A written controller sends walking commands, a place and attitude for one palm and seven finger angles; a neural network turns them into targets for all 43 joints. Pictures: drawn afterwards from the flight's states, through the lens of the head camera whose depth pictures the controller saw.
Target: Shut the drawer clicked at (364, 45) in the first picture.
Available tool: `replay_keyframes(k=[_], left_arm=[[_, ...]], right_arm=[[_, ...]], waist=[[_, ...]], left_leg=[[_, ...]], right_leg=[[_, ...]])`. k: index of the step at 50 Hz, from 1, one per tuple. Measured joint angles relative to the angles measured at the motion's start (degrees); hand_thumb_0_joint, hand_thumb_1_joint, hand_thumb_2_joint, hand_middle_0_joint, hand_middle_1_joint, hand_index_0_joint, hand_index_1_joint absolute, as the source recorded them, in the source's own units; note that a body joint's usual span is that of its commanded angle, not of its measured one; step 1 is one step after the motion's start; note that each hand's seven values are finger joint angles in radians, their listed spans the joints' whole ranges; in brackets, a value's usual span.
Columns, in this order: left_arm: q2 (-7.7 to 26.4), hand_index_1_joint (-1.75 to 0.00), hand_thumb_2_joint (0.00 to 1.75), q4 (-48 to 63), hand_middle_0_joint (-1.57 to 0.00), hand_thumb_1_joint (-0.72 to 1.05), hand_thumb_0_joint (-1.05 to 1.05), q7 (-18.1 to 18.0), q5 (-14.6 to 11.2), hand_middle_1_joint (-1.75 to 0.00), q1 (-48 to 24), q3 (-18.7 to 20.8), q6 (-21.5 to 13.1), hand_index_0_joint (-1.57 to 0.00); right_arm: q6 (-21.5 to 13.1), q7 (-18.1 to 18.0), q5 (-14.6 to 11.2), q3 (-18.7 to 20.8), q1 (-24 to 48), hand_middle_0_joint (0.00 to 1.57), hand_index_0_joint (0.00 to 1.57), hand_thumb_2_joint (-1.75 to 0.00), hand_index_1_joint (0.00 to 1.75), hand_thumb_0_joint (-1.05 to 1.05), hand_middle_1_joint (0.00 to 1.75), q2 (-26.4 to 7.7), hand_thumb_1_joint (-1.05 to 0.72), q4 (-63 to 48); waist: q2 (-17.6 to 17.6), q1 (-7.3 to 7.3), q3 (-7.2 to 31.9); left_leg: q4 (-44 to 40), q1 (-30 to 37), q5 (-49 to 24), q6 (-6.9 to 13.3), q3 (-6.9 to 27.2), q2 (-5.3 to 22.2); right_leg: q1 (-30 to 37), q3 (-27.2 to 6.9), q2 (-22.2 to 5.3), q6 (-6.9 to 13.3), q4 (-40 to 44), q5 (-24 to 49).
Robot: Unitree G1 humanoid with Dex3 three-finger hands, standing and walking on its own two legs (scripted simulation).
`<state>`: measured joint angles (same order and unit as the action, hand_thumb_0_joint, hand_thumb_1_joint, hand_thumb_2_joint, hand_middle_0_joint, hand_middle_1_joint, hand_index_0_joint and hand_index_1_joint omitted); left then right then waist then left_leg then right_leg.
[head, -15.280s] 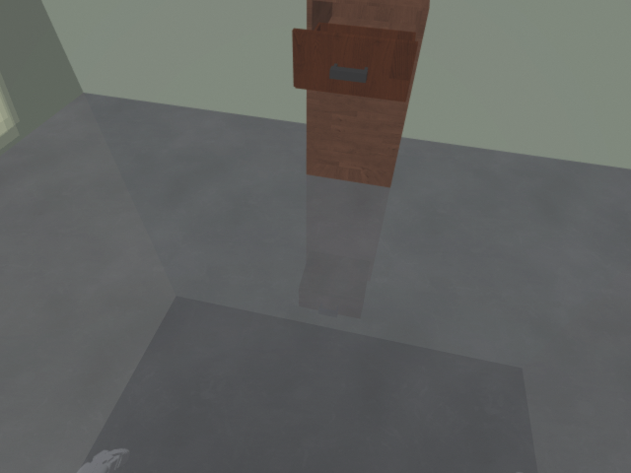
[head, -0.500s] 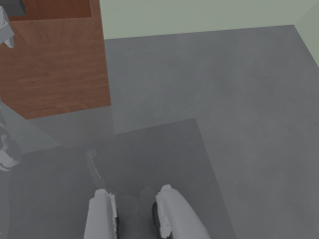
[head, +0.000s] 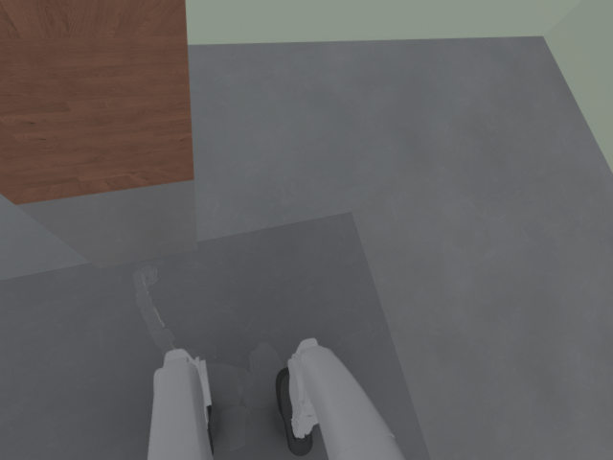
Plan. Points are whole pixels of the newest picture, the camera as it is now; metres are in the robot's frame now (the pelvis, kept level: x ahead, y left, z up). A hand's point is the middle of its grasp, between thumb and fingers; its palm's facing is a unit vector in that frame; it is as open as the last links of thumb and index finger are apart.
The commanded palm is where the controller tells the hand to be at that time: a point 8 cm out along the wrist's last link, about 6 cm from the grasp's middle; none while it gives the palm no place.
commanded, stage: pull the fist back off the drawer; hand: left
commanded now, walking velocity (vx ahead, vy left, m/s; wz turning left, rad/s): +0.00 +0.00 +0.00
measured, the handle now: out of the picture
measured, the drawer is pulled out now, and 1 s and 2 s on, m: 0.00 0.00 0.00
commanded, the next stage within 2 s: draw the hand back to the body in 0.56 s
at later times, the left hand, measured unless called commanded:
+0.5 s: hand out of the picture +0.58 +0.25 +0.09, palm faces +0.16 -0.99 -0.03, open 3.1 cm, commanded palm +0.56 +0.26 +0.09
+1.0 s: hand out of the picture +0.48 +0.26 +0.15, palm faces +0.22 -0.98 -0.02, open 3.3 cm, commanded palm +0.44 +0.28 +0.16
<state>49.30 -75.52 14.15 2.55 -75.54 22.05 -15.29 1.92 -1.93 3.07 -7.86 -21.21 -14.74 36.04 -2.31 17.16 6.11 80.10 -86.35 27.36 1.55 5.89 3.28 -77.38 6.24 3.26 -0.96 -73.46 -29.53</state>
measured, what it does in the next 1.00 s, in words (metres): rises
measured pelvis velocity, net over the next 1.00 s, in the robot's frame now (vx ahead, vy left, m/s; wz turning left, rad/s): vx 0.08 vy -0.01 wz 0.05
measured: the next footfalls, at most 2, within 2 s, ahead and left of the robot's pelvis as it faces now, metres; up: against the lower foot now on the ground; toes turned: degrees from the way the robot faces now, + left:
none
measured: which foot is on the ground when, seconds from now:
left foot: down 0.00-1.00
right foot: down 0.00-1.00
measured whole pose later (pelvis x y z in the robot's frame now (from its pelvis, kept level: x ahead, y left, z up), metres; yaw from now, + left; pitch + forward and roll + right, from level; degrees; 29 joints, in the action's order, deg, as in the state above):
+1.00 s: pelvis +0.08 -0.01 +0.09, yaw +3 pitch +21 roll -4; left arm 22.9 -37.1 10.3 -11.3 -24.8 22.2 -14.9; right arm 4.3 0.4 -1.8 -1.5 -19.8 -13.9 32.2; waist -2.0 5.3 9.9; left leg 57.7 -50.6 27.6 0.4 1.4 3.2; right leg -43.9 1.9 2.8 -0.1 -52.3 -28.7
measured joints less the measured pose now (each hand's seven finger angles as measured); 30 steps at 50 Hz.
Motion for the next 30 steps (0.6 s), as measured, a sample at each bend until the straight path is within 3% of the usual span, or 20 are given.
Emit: replay_keyframes(k=[7,15,23,30], left_arm=[[-1.2,-1.6,0.85,0.5,-1.4,0.55,-0.01,-1.3,0.6,-1.6,0.0,0.1,1.3,-1.4],[-5.0,-1.6,0.87,3.9,-1.4,0.64,0.01,-3.2,-0.3,-1.6,4.3,1.6,1.0,-1.4],[-8.3,-1.6,0.88,6.7,-1.4,0.77,0.01,-3.6,-1.9,-1.6,11.7,4.8,-0.8,-1.4],[-10.9,-1.6,0.89,8.0,-1.4,0.86,0.01,-3.4,-3.9,-1.6,17.0,6.0,-3.6,-1.4]], right_arm=[[-0.4,0.7,0.5,0.0,-1.1,0.21,0.21,-0.9,0.3,0.0,0.3,0.5,-0.9,0.0],[0.0,2.1,0.7,1.1,-2.1,0.21,0.21,-0.9,0.3,0.0,0.3,1.0,-0.9,0.4],[0.9,3.0,0.1,2.1,-2.2,0.21,0.21,-0.9,0.3,0.0,0.3,0.5,-0.9,-0.4],[1.9,3.2,-0.5,3.2,-1.3,0.2,0.21,-0.9,0.3,0.0,0.3,0.0,-0.9,-0.4]], waist=[[-0.2,-0.16,0.0],[-0.4,-1.15,0.2],[-0.8,-2.18,0.9],[-0.9,-4.06,1.3]], left_leg=[[-0.5,0.3,-0.4,0.3,-0.1,-0.3],[-2.1,2.6,-0.4,0.2,-0.6,-0.3],[-4.4,7.0,0.5,0.1,-2.0,0.5],[-6.1,11.0,1.8,-0.2,-3.0,0.9]], right_leg=[[0.4,-0.1,-0.2,-0.2,0.6,0.4],[2.5,-0.5,-0.3,-0.1,2.2,0.5],[6.1,-2.0,0.3,-0.1,4.2,0.1],[9.4,-3.0,0.4,0.1,5.2,-1.1]])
